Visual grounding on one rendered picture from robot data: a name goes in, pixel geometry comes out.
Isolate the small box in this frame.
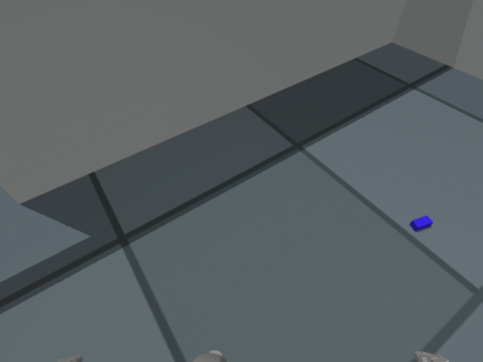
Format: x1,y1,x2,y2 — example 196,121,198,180
409,216,433,231

